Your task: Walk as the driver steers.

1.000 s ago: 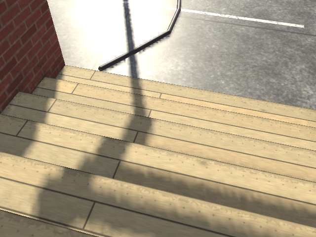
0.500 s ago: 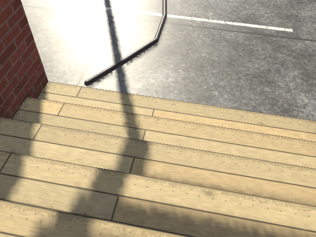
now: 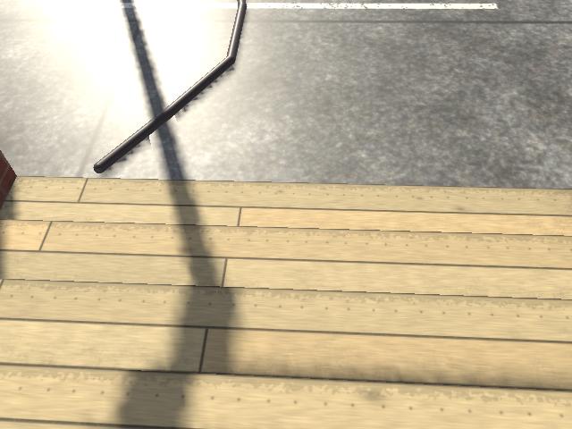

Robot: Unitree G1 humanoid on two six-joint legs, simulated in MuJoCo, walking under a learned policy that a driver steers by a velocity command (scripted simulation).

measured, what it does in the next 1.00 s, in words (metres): goes down: left foot 0.13 m lower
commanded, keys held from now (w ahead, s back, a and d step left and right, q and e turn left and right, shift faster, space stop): w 1.00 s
